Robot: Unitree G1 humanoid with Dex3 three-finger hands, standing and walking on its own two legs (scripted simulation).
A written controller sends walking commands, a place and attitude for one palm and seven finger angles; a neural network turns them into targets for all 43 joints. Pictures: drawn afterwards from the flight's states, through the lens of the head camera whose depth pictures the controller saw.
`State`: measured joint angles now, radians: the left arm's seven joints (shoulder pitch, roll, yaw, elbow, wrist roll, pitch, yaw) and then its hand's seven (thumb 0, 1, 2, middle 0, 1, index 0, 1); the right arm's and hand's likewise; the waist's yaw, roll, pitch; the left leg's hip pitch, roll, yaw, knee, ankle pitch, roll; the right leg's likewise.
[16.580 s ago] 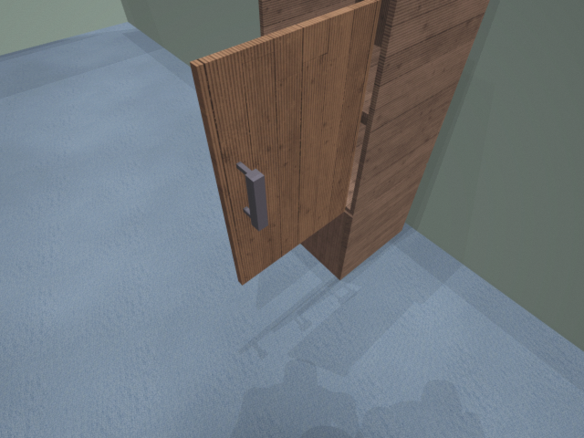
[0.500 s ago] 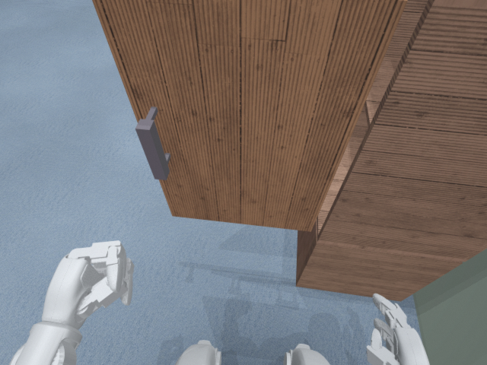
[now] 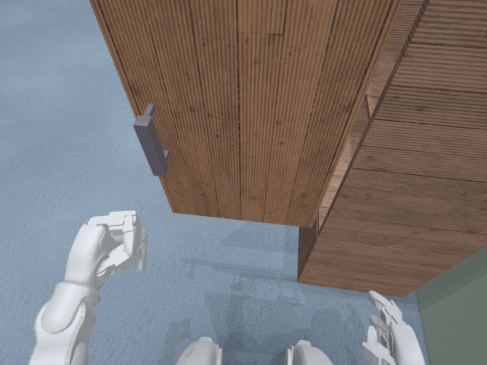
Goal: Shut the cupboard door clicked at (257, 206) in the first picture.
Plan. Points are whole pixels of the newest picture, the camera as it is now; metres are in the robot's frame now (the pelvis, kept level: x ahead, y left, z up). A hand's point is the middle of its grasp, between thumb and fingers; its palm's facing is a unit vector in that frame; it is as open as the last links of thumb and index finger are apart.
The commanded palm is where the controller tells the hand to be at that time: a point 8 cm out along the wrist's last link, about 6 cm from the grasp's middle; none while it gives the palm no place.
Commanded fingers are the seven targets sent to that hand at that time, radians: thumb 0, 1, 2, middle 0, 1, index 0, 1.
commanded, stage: bring the fist close to the handle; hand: left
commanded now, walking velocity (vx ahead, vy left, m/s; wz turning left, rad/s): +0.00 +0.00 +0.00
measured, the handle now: (156, 140) +0.49 +0.20 +0.06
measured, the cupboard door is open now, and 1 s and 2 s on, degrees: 91 91 80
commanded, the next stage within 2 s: push the door shut along its arc in 1.08 s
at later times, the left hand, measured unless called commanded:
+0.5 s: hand (158, 201) +0.36 +0.16 +0.06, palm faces -0.08 -1.00 -0.05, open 3.1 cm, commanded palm +0.34 +0.22 +0.07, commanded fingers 0.00 0.90 0.90 -1.30 -1.50 -1.30 -1.50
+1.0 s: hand (164, 186) +0.39 +0.16 +0.06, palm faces -0.05 -1.00 -0.06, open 3.1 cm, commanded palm +0.37 +0.21 +0.07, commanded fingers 0.00 0.90 0.90 -1.30 -1.50 -1.30 -1.50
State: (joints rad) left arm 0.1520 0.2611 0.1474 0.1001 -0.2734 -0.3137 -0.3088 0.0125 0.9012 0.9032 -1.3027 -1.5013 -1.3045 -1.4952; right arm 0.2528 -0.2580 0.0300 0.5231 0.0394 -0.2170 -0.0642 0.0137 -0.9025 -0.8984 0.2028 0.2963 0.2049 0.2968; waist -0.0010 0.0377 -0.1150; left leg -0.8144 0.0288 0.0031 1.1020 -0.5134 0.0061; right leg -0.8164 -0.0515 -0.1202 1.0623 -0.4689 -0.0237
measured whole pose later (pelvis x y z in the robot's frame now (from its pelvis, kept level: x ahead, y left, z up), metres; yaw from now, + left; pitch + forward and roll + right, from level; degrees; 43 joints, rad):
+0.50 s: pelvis +0.01 +0.00 +0.01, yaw -1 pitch +14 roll +0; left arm -0.18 0.26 0.17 0.43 -0.22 -0.34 -0.25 0.01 0.90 0.90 -1.30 -1.50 -1.30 -1.50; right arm 0.26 -0.26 0.02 0.58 0.04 -0.16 -0.05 0.01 -0.90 -0.90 0.20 0.30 0.20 0.30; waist -0.03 0.02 -0.11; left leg -0.79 0.02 0.03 1.03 -0.49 0.01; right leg -0.82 -0.05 -0.09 1.02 -0.45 -0.02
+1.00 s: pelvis +0.01 +0.00 +0.01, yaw -1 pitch +15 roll +0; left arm -0.30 0.26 0.22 0.60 -0.19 -0.42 -0.22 0.01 0.90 0.90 -1.30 -1.50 -1.30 -1.49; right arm 0.30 -0.26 0.00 0.61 0.03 -0.09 -0.03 0.01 -0.90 -0.90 0.20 0.30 0.20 0.30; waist -0.05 0.02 -0.10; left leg -0.78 0.03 0.04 0.99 -0.48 0.00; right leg -0.82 -0.04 -0.08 0.99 -0.44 -0.02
